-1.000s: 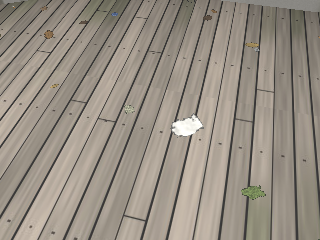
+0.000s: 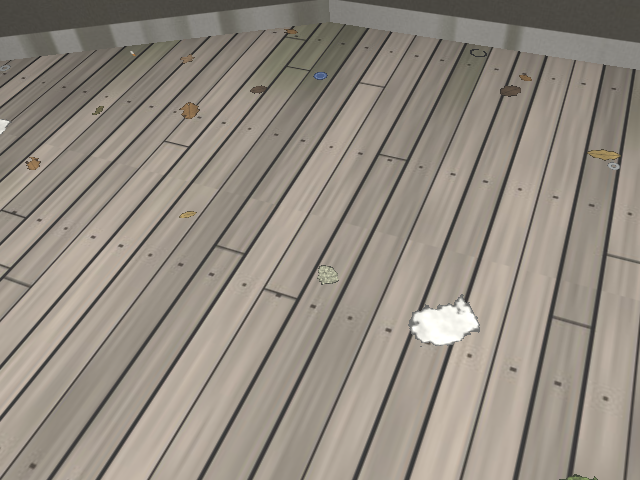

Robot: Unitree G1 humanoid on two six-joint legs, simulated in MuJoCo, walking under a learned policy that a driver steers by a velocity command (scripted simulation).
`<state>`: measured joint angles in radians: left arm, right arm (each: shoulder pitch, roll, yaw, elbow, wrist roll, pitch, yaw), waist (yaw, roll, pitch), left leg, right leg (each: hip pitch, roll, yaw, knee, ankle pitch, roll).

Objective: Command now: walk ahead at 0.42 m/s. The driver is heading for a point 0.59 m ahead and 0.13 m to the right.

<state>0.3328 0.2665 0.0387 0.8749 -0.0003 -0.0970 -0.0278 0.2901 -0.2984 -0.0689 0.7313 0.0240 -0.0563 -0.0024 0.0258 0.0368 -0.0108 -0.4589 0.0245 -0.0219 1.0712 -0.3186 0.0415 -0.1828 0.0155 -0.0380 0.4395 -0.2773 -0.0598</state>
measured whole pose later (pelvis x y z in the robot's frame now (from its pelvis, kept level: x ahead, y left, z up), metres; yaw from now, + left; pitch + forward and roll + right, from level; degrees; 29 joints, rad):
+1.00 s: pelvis +0.52 -0.04 -0.02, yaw -14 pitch +2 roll +1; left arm 0.10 0.26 0.04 0.69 0.01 -0.04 -0.03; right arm 0.23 -0.30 -0.05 0.87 0.02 -0.05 0.00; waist -0.02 0.01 0.08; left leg -0.34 0.04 0.01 1.17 -0.58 -0.03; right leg -0.47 0.02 -0.04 0.55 -0.12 -0.07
